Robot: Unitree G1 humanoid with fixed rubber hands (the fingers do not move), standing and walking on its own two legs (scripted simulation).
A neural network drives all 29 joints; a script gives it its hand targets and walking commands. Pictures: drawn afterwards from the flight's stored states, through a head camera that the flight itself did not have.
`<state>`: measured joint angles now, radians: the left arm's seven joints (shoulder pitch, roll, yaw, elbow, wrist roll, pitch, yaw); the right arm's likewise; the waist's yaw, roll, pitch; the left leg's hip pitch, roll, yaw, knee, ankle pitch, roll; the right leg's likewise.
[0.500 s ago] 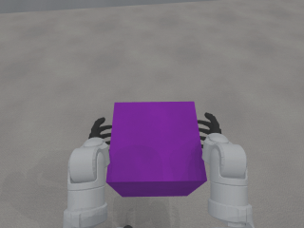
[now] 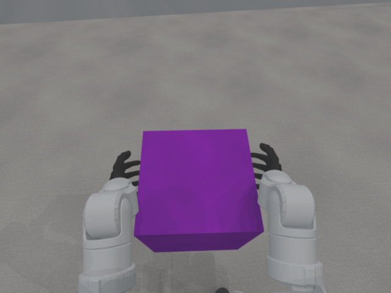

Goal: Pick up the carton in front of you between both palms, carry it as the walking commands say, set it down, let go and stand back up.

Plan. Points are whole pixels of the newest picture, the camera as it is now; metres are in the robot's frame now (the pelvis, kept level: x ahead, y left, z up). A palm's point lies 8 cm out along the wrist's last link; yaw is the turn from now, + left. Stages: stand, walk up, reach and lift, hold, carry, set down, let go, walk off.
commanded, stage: carry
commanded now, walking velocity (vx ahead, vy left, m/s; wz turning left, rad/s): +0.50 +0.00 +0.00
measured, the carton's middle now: (195, 197) +0.32 +0.00 +0.00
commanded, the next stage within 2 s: none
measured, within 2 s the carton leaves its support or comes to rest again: neither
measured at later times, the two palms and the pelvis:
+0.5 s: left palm (140, 99) +0.57 +0.15 +0.09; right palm (244, 93) +0.58 -0.14 +0.10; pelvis +0.28 +0.00 +0.00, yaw +0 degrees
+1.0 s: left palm (153, 83) +0.65 +0.12 +0.09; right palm (250, 81) +0.65 -0.17 +0.09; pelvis +0.36 -0.02 +0.01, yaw +0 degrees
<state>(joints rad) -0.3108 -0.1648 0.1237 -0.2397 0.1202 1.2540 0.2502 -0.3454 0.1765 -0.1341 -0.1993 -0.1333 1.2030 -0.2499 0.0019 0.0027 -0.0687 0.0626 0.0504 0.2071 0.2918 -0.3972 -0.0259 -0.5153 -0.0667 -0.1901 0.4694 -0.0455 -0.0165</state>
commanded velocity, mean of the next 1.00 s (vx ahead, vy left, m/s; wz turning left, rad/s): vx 0.04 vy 0.00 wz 0.00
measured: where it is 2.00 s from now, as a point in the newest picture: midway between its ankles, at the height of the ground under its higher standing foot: (196, 287)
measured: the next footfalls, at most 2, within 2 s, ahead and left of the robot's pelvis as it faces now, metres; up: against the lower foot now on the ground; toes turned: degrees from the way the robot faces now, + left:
right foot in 0.02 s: +0.20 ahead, -0.11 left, +0.00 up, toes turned -11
left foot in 0.42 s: +0.39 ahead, +0.09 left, +0.00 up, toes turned -14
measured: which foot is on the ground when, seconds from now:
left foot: down 0.00-0.02, up 0.04-0.40, down 0.42-1.00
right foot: up 0.00-0.00, down 0.02-0.46, up 0.48-0.54, down 0.56-1.00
